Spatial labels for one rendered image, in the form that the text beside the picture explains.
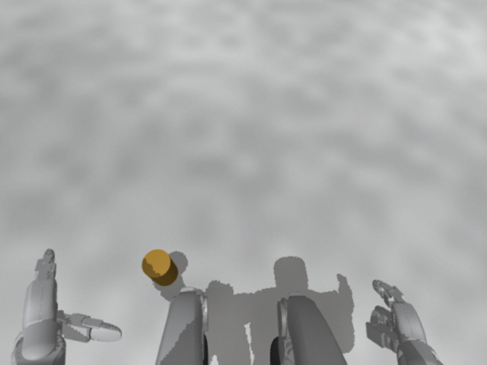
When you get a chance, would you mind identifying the right robot arm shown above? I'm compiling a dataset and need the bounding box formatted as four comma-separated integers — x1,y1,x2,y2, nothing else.
397,340,443,365

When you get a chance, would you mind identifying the can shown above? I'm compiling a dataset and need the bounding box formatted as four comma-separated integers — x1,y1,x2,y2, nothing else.
142,249,178,286

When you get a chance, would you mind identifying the left robot hand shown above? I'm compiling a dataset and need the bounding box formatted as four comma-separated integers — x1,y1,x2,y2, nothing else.
22,249,122,343

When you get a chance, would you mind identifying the left robot arm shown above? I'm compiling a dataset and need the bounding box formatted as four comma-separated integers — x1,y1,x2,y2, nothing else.
11,321,66,365

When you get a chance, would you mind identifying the right robot hand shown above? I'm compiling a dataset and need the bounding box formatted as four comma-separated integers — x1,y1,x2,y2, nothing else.
366,280,428,354

